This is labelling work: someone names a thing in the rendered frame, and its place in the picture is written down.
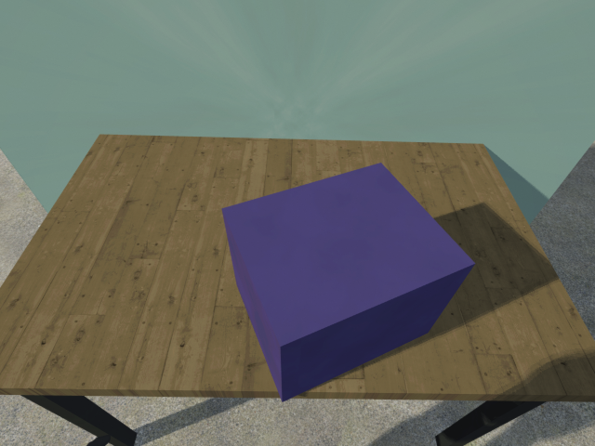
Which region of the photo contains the table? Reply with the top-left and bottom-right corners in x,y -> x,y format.
0,134 -> 595,446

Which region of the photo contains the carton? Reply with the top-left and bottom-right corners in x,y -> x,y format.
221,163 -> 475,402

